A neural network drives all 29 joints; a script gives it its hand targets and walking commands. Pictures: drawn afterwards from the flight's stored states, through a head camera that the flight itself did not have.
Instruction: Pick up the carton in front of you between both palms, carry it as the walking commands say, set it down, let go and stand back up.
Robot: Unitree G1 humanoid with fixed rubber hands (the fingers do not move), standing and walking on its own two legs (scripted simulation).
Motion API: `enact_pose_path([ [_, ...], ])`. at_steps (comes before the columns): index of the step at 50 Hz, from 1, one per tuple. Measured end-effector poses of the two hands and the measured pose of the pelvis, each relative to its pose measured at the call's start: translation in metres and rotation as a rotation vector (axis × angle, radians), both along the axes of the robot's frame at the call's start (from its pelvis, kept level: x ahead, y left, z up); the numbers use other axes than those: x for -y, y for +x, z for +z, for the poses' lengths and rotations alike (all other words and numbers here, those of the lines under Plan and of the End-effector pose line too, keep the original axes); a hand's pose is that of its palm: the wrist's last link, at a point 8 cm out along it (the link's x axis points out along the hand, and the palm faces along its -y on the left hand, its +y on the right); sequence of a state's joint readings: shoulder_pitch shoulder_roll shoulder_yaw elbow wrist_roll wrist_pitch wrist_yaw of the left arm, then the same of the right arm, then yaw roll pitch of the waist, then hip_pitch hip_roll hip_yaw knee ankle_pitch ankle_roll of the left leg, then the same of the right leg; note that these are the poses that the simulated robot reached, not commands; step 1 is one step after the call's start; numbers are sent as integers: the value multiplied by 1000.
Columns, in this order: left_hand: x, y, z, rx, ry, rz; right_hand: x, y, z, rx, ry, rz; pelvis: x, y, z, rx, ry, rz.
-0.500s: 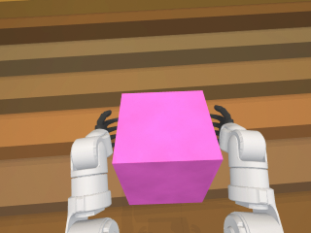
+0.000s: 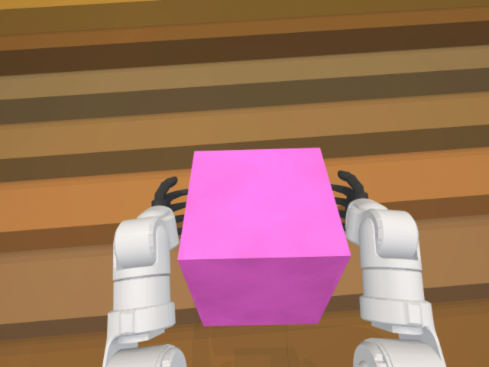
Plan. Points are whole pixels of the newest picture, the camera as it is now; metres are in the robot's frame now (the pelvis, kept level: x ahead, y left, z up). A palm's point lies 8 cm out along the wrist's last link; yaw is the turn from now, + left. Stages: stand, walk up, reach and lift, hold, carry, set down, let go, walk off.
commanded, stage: carry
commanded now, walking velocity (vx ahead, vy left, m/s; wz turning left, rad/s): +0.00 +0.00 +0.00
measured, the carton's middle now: (258, 241) +0.33 +0.00 +0.05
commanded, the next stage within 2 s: none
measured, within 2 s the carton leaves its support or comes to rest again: neither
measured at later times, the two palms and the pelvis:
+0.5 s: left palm (160, 233) +0.30 +0.15 +0.12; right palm (357, 224) +0.31 -0.15 +0.12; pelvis -0.02 +0.00 +0.00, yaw +0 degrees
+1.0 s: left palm (161, 234) +0.30 +0.15 +0.12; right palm (358, 226) +0.30 -0.15 +0.12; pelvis -0.02 +0.00 +0.00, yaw +0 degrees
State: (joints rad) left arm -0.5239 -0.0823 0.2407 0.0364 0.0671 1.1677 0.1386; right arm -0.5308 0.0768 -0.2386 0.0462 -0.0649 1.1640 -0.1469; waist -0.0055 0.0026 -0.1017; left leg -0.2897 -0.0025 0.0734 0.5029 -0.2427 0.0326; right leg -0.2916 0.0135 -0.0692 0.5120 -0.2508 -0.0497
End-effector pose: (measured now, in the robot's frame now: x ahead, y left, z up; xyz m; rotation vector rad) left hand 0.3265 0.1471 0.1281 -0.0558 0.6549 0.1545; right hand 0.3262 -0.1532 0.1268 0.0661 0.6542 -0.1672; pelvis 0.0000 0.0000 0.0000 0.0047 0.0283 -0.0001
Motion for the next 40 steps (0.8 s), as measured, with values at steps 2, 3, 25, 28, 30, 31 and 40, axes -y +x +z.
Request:
enact_pose_path([
  [2,0,-3,0,0,0,2,0,-2,0,0,0,1,1,-2,0,1,0,0],
  [3,0,-4,0,0,-1,3,0,-3,0,0,0,2,1,-3,0,2,0,1],
  [25,-3,-23,-4,0,-9,12,-2,-21,-2,0,1,4,2,-21,-2,5,0,2],
  [28,-3,-24,-4,0,-8,11,-3,-22,-2,0,2,3,2,-22,-2,4,0,2],
  [30,-3,-24,-4,0,-8,11,-3,-22,-3,0,2,3,2,-23,-2,4,0,1],
  [31,-3,-24,-4,0,-8,11,-3,-22,-3,0,2,3,2,-23,-2,4,0,1],
  [40,-2,-24,-6,0,-8,11,-2,-23,-5,0,3,2,2,-24,-3,3,0,1],
])
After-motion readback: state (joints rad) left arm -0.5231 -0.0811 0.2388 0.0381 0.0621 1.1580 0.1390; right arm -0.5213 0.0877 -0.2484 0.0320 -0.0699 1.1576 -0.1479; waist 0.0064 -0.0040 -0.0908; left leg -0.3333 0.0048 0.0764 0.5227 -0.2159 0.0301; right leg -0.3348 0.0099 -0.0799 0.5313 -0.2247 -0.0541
